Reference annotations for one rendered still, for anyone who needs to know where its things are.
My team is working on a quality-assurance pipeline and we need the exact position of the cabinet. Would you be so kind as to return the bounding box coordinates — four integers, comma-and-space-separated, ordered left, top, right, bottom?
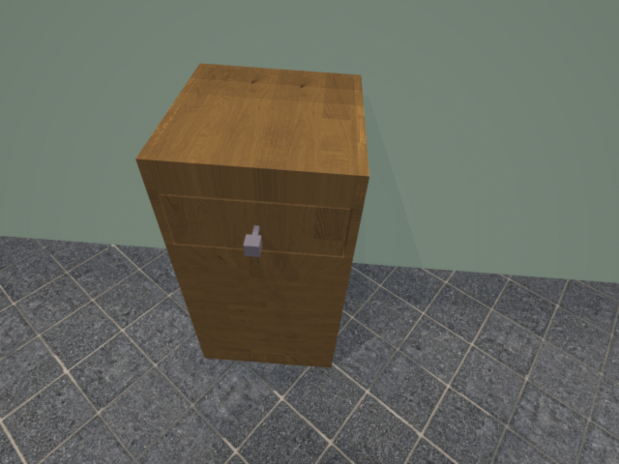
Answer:
135, 64, 369, 368

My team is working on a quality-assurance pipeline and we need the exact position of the drawer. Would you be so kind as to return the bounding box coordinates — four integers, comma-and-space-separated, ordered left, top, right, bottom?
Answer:
161, 193, 350, 256

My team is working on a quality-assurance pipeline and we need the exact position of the handle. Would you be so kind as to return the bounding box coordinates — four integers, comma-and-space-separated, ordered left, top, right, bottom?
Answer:
243, 225, 262, 257

